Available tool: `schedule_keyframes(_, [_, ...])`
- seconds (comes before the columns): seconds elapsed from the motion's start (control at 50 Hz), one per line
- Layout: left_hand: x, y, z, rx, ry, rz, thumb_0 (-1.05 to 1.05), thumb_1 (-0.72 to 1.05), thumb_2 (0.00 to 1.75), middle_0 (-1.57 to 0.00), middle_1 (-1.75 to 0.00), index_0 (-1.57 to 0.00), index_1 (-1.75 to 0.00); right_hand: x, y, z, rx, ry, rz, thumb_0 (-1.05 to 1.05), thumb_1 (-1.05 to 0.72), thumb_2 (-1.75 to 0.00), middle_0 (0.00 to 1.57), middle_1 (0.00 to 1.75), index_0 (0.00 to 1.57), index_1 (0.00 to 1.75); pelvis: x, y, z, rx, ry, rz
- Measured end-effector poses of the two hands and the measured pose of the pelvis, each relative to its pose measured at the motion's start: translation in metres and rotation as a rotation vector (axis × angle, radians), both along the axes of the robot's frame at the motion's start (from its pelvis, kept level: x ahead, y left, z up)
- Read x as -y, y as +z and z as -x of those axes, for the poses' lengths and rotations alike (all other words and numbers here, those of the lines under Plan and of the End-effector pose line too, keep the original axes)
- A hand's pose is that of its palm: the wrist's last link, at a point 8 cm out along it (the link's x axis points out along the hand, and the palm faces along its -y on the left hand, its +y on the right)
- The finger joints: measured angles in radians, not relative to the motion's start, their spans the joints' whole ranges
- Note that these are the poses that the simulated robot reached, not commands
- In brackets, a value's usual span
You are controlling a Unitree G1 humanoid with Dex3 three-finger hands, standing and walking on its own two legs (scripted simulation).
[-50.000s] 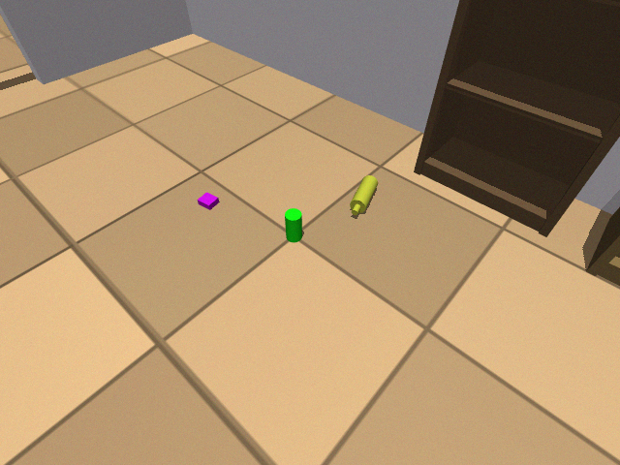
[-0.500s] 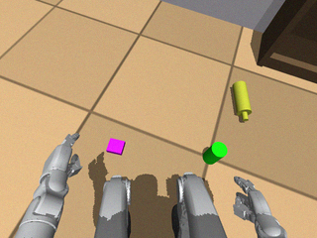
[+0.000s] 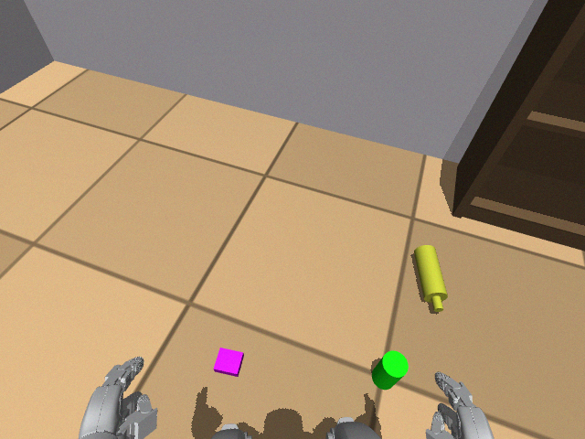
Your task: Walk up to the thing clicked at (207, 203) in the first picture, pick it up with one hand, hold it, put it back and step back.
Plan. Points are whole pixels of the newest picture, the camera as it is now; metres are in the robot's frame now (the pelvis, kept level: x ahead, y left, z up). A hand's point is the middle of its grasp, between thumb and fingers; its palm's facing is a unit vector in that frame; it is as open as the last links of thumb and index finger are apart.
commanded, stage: home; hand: left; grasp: from above
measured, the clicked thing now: (229, 362) +0.45 +0.15 -0.67
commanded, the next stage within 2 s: none
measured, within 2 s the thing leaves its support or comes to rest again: neither
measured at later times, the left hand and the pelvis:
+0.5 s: hand (137, 433) +0.18 +0.18 -0.02, palm faces +0.07 -0.98 -0.20, open 7.4 cm; pelvis +0.02 +0.00 +0.03, yaw +1 degrees
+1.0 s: hand out of the picture +0.17 +0.18 -0.01, palm faces +0.06 -0.98 -0.21, open 7.4 cm; pelvis +0.01 -0.01 +0.03, yaw +1 degrees
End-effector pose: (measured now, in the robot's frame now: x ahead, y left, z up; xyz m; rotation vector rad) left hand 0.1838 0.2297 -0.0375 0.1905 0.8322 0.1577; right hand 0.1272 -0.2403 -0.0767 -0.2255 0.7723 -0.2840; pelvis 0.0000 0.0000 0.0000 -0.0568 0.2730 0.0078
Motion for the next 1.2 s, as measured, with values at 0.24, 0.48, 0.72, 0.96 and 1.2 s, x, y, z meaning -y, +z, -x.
schedule_keyframes(0.24, [-0.004,0.054,0.020,0.030,0.004,0.005,0.02,0.90,0.90,-0.20,-0.30,-0.20,-0.30,0.000,0.049,-0.037,0.162,0.024,0.032,0.01,-0.90,-0.90,0.21,0.30,0.20,0.30,-0.003,0.030,-0.021,0.082,0.010,-0.006])
schedule_keyframes(0.48, [-0.002,0.048,0.025,0.015,0.007,0.026,0.02,0.90,0.90,-0.20,-0.30,-0.20,-0.30,-0.006,0.059,-0.056,0.217,0.093,0.039,0.01,-0.90,-0.90,0.21,0.30,0.20,0.30,0.000,0.031,-0.019,0.104,0.019,-0.010])
schedule_keyframes(0.72, [0.001,0.050,0.027,0.020,-0.003,0.014,0.02,0.90,0.90,-0.20,-0.30,-0.20,-0.30,-0.001,0.048,-0.035,0.165,0.070,0.031,0.02,-0.90,-0.90,0.21,0.30,0.20,0.30,0.002,0.031,-0.014,0.111,0.015,-0.013])
schedule_keyframes(0.96, [0.004,0.049,0.032,0.021,-0.007,0.016,0.02,0.90,0.90,-0.20,-0.30,-0.20,-0.30,0.005,0.047,-0.025,0.168,0.056,0.034,0.02,-0.90,-0.90,0.21,0.30,0.20,0.30,0.005,0.030,-0.008,0.115,0.011,-0.016])
schedule_keyframes(1.2, [0.006,0.049,0.034,0.018,-0.007,0.014,0.02,0.90,0.90,-0.20,-0.30,-0.20,-0.30,0.005,0.048,-0.033,0.194,0.064,0.034,0.02,-0.90,-0.90,0.21,0.30,0.20,0.30,0.007,0.029,-0.008,0.111,0.011,-0.018])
